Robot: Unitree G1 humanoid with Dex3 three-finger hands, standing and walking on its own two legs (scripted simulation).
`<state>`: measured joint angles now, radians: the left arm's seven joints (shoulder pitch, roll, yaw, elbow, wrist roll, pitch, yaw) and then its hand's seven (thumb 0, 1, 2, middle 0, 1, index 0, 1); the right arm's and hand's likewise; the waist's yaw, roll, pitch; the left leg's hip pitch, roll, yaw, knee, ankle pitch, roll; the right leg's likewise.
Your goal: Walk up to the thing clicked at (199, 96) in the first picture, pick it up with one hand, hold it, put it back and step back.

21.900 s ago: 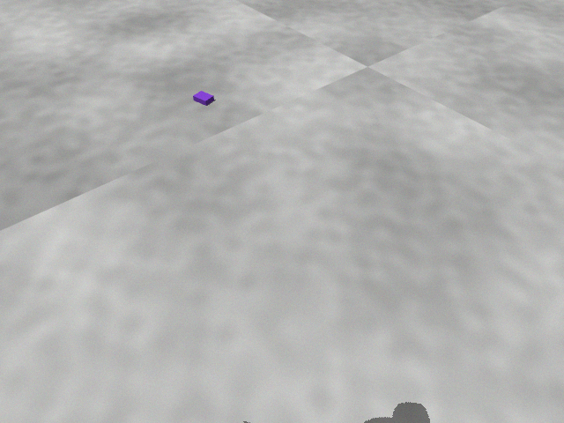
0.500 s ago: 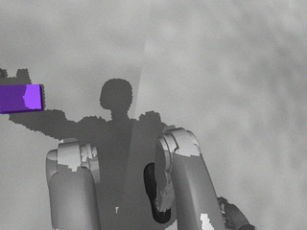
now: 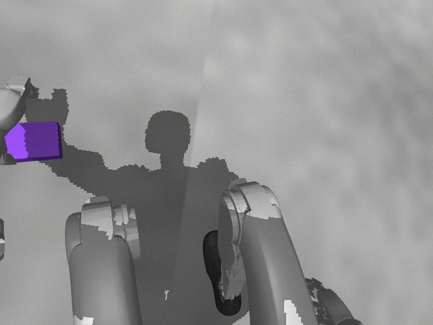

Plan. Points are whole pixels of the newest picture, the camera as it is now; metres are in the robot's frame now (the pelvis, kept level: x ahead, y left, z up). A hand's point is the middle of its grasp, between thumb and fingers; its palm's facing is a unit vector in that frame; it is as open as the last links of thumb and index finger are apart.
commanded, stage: approach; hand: left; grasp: from above
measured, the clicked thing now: (31, 142) +0.46 +0.32 -0.30
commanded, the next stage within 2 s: close in in 0.42 s
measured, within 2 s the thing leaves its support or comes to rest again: neither
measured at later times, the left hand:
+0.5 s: hand out of the picture +0.43 +0.34 -0.19, palm faces -0.52 -0.10 -0.85, open 13.2 cm
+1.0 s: hand (24, 143) +0.44 +0.31 -0.24, palm faces -0.49 -0.08 -0.87, open 13.4 cm
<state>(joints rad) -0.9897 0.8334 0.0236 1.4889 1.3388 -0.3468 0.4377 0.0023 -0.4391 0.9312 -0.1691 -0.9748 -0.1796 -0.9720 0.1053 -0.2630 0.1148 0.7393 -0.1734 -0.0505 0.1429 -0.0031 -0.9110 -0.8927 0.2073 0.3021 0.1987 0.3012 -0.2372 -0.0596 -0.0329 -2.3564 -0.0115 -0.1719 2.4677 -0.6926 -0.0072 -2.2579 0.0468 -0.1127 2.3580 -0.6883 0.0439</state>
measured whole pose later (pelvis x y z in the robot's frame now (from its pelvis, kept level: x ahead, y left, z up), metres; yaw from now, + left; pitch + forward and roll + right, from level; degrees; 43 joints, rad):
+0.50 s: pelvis -0.01 +0.00 +0.00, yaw +0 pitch +31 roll -10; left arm -0.98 0.91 0.07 1.53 1.27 -0.33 0.34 0.00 -0.39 0.88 -0.22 -0.92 -0.23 -0.91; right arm 0.15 -0.29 0.16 0.72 -0.17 -0.05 0.12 0.00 -0.91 -0.89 0.21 0.30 0.20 0.30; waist -0.26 -0.05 0.04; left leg -2.35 -0.01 -0.18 2.47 -0.67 -0.01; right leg -2.26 0.05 -0.12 2.37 -0.66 0.04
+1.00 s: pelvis -0.01 +0.00 -0.01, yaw -2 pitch +30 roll -12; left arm -1.03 0.95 0.09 1.72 1.40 -0.32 0.56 0.00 -0.39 0.89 -0.19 -0.90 -0.20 -0.90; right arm 0.11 -0.29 0.23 0.67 -0.22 -0.12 0.18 0.00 -0.90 -0.89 0.21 0.30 0.20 0.30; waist -0.35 -0.11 0.07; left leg -2.38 -0.01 -0.20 2.52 -0.68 0.00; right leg -2.26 0.06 -0.14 2.38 -0.66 0.05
